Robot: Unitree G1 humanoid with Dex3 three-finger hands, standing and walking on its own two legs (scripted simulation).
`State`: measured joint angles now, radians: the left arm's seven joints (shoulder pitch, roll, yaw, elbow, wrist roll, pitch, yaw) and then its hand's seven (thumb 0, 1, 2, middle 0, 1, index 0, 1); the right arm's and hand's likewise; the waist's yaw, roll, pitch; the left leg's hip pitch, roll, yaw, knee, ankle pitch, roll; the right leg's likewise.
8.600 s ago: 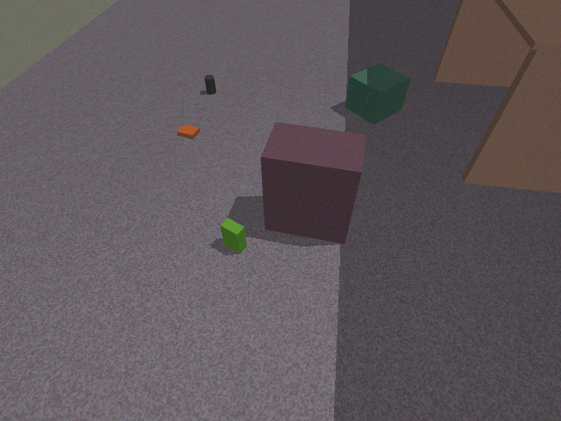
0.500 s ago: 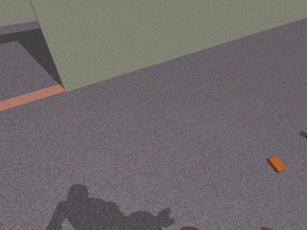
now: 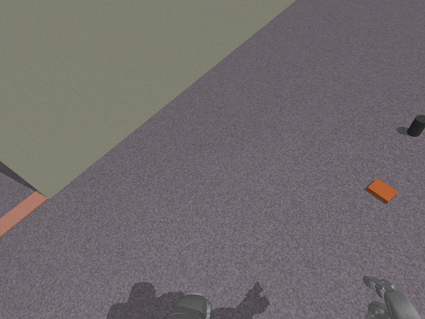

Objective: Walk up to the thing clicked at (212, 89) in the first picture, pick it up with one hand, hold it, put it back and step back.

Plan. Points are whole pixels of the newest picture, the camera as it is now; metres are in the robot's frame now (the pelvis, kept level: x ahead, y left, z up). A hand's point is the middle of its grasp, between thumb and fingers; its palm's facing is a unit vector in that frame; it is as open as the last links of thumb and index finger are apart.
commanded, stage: walk up
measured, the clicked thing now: (417, 126) +1.20 -0.95 -0.70
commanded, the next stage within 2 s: none
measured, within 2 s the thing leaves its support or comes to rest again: neither
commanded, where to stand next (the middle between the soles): +0.20 +0.09 m, yaw -55 degrees
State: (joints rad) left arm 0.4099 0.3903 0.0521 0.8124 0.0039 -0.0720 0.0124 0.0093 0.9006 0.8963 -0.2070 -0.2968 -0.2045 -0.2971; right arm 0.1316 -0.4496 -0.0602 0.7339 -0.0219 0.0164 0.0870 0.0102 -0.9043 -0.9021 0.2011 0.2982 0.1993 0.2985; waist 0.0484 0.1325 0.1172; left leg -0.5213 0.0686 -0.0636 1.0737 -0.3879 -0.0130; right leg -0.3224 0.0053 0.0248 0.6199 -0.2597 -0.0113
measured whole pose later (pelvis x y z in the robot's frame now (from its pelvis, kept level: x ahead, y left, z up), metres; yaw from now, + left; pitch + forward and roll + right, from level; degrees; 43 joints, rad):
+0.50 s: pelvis +0.13 +0.17 -0.01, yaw -23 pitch -2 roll -2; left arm 0.22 0.48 0.05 0.77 0.01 0.00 0.01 0.01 0.91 0.90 -0.20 -0.30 -0.20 -0.30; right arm 0.23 -0.41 -0.05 0.76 -0.01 -0.01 0.04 0.01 -0.90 -0.90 0.20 0.30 0.20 0.30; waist -0.04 -0.02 0.17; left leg -0.42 0.11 0.14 0.71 -0.25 0.03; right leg -0.54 0.01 0.01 1.10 -0.46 -0.01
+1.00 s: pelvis +0.13 +0.17 -0.02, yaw -44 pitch -2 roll -1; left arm 0.33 0.42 0.06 0.84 0.02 0.00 -0.01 0.01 0.90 0.90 -0.21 -0.30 -0.21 -0.30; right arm 0.29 -0.46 -0.05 0.86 -0.02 -0.02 0.02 0.01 -0.90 -0.90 0.20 0.30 0.20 0.30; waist 0.01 0.02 0.07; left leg -0.45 0.07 0.05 0.86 -0.39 0.02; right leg -0.32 0.04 0.08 0.77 -0.42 0.00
